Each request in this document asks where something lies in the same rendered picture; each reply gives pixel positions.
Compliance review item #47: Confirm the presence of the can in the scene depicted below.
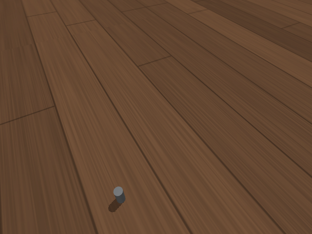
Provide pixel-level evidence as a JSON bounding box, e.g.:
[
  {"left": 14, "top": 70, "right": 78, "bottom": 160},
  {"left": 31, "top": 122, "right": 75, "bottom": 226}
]
[{"left": 114, "top": 186, "right": 125, "bottom": 203}]

